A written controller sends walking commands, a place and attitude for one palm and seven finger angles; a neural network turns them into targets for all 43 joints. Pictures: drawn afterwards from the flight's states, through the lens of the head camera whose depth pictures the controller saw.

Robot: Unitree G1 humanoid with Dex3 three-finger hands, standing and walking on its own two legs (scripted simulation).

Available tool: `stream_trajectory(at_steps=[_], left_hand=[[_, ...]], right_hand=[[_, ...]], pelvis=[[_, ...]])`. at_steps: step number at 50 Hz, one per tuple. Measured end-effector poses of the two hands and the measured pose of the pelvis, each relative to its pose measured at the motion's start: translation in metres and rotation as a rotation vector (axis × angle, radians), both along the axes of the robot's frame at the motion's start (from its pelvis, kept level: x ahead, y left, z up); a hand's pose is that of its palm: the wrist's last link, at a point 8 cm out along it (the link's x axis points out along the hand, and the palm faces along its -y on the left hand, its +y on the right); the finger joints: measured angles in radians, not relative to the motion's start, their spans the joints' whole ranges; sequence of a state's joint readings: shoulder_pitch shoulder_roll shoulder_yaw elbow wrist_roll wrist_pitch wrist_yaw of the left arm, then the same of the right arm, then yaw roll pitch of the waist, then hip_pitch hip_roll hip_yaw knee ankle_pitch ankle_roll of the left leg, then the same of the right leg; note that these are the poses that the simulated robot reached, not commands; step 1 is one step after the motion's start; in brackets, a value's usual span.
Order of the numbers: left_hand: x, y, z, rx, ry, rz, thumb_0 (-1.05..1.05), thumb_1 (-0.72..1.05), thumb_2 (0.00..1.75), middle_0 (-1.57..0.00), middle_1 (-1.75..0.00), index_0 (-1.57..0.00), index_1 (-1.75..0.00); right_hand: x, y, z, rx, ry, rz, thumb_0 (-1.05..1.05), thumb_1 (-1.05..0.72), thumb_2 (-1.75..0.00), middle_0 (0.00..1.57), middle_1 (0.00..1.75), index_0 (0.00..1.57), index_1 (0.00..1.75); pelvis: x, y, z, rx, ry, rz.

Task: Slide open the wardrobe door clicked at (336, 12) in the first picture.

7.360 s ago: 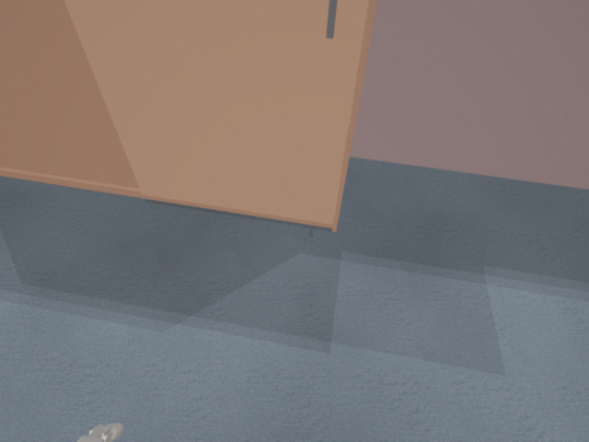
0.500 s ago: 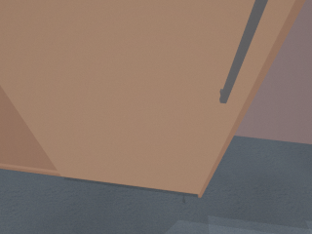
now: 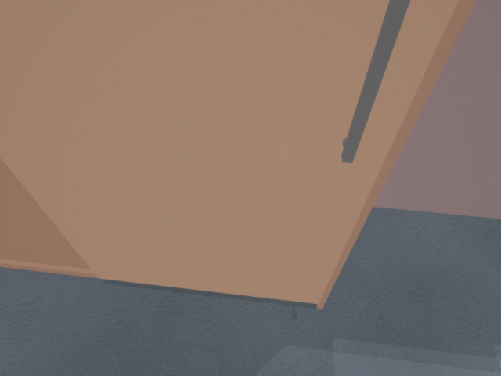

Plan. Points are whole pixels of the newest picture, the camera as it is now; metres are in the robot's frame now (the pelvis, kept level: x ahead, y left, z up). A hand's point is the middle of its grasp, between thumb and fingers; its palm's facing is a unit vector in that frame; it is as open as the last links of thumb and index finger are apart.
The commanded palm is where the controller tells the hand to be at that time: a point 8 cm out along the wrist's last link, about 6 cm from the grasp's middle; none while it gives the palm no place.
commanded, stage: come to a stop and stand still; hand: right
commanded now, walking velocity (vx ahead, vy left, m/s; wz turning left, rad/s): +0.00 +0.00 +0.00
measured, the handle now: (369, 81) +0.50 -0.16 +0.24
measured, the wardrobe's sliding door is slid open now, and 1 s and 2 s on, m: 0.00 0.00 0.00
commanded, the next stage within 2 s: look again from close up in 0.08 s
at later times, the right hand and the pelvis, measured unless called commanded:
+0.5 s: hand out of the picture +0.02 -0.17 -0.17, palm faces +0.01 +0.98 -0.19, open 7.4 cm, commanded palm none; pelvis +0.01 +0.00 +0.00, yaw +0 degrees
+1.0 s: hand out of the picture +0.01 -0.17 -0.17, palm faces +0.01 +0.98 -0.19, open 7.4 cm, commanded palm +0.11 -0.22 -0.07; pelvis +0.02 +0.00 +0.00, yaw +0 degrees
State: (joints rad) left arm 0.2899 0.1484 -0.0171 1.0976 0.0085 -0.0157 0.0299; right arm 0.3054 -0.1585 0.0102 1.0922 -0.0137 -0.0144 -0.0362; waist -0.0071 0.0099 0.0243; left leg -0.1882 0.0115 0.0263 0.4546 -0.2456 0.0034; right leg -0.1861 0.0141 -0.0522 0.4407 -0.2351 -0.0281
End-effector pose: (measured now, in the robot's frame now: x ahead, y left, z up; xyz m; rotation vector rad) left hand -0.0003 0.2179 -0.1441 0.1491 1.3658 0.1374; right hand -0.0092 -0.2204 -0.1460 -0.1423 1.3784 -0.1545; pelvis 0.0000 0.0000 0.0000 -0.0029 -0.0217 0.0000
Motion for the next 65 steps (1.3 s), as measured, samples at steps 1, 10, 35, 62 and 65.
stream_trajectory(at_steps=[1, 10, 35, 62, 65], left_hand=[[0.001, 0.0, 0.0, 0.0, 0.0, 0.0, 0.01, 0.92, 0.9, -0.2, -0.3, -0.2, -0.3], [0.005, -0.003, -0.001, -0.004, 0.008, 0.0, 0.01, 0.92, 0.9, -0.2, -0.3, -0.2, -0.3], [0.012, 0.001, 0.001, -0.001, 0.018, 0.002, 0.01, 0.91, 0.9, -0.2, -0.3, -0.2, -0.3], [0.138, 0.043, 0.038, 0.087, -0.682, -0.073, 0.02, 0.92, 0.9, -0.2, -0.3, -0.2, -0.3], [0.173, 0.051, 0.054, 0.096, -0.817, -0.101, 0.02, 0.91, 0.9, -0.2, -0.3, -0.2, -0.3]], right_hand=[[0.001, -0.001, 0.0, -0.001, -0.001, 0.001, 0.0, -0.9, -0.9, 0.2, 0.3, 0.2, 0.3], [0.012, -0.005, 0.002, -0.007, -0.007, 0.013, 0.0, -0.9, -0.9, 0.2, 0.3, 0.2, 0.3], [0.021, 0.0, 0.002, 0.0, -0.004, 0.015, 0.0, -0.9, -0.9, 0.2, 0.3, 0.2, 0.3], [0.201, -0.004, 0.175, -0.011, -1.363, 0.016, 0.01, -0.82, -0.85, 0.2, 0.37, 0.2, 0.37], [0.196, 0.009, 0.169, 0.088, -1.454, 0.136, 0.01, -0.76, -0.83, 0.2, 0.41, 0.2, 0.41]], pelvis=[[0.0, -0.001, 0.0, 0.0, 0.0, 0.0], [0.004, -0.003, 0.001, -0.002, 0.002, 0.003], [0.012, 0.0, 0.002, -0.002, 0.002, 0.003], [-0.002, 0.011, -0.027, -0.009, 0.107, -0.019], [-0.007, 0.016, -0.041, -0.012, 0.135, -0.007]])
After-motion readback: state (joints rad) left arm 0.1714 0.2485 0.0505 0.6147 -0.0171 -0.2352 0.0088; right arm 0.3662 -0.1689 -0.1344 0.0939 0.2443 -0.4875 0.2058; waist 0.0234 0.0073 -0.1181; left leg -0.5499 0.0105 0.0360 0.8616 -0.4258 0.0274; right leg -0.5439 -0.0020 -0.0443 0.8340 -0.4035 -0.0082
